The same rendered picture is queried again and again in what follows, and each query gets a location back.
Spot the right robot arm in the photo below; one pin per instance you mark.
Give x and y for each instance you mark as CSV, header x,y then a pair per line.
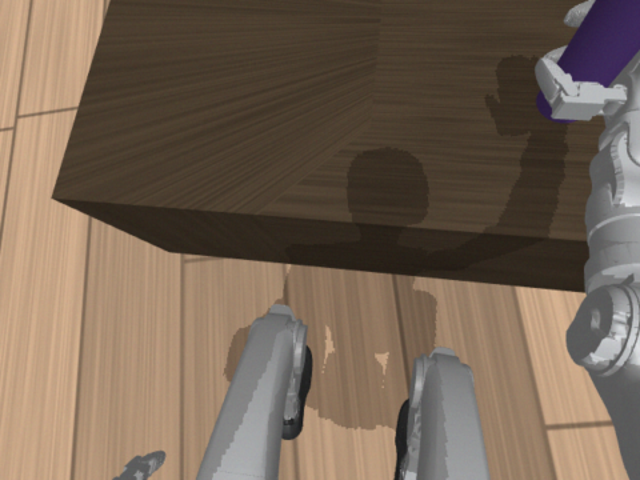
x,y
604,336

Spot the right robot hand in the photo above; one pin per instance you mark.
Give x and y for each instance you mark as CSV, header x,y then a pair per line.
x,y
582,100

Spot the right robot foot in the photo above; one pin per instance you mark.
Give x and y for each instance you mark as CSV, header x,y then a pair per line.
x,y
401,439

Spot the can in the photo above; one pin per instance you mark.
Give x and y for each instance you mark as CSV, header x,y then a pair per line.
x,y
605,42

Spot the left robot foot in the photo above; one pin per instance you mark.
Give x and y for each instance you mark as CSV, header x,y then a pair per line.
x,y
293,427

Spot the left robot hand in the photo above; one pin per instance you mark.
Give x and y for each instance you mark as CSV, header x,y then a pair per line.
x,y
142,468

